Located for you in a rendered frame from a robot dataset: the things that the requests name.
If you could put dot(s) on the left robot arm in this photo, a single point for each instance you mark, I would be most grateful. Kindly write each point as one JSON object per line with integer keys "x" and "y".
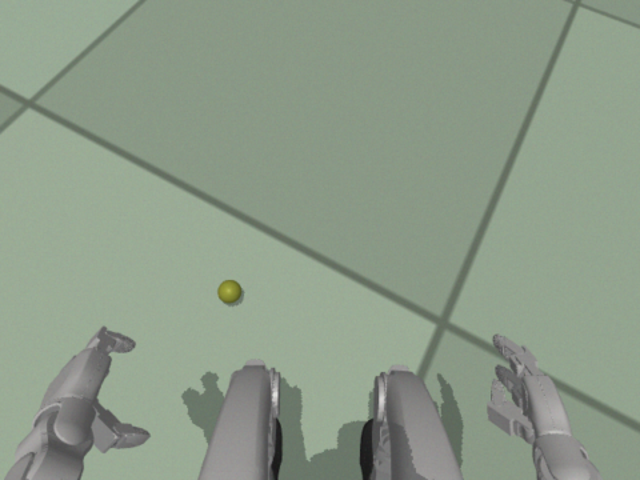
{"x": 60, "y": 437}

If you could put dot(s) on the right robot arm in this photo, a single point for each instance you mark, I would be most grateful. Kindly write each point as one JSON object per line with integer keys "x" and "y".
{"x": 562, "y": 457}

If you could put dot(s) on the ball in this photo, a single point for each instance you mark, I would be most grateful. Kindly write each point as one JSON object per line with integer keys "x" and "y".
{"x": 229, "y": 291}

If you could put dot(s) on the right robot hand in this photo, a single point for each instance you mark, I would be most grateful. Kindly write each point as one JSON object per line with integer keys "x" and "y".
{"x": 539, "y": 409}

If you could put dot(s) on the left robot hand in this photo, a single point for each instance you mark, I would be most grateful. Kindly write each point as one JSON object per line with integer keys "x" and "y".
{"x": 82, "y": 378}

